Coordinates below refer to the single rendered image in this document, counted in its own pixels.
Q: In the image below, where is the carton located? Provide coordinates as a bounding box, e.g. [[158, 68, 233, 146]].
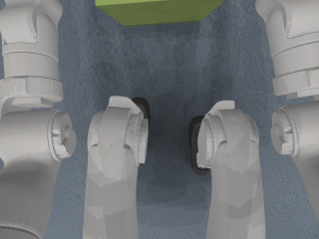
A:
[[95, 0, 224, 27]]

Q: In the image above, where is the right robot shin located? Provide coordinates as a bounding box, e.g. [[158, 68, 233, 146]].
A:
[[195, 100, 259, 168]]

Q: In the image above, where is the robot right upper arm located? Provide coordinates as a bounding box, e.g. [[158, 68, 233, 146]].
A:
[[270, 101, 319, 223]]

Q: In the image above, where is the left robot shin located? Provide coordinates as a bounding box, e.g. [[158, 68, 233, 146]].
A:
[[87, 96, 142, 151]]

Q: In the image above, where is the left robot forearm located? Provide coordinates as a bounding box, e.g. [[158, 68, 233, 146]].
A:
[[0, 0, 64, 159]]

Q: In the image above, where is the robot left upper arm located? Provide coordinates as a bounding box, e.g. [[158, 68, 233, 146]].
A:
[[0, 109, 77, 239]]

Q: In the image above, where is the robot shin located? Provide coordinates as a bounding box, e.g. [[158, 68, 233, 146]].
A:
[[87, 96, 142, 151], [195, 100, 259, 168]]

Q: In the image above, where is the right robot forearm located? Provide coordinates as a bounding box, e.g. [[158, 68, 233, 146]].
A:
[[255, 0, 319, 101]]

